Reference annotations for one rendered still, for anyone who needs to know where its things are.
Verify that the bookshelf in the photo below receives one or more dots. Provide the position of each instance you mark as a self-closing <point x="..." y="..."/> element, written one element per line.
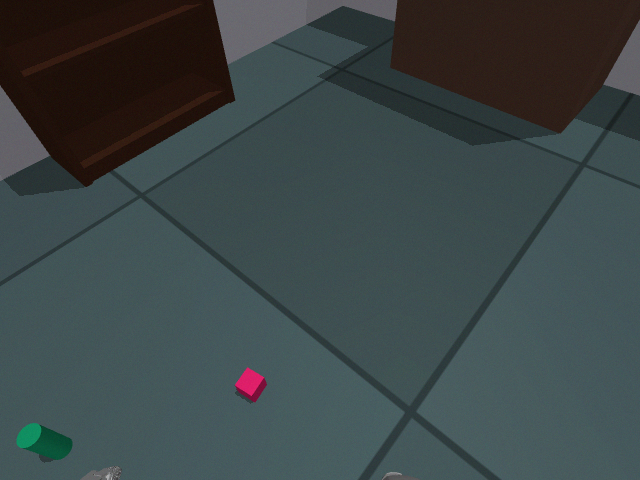
<point x="101" y="81"/>

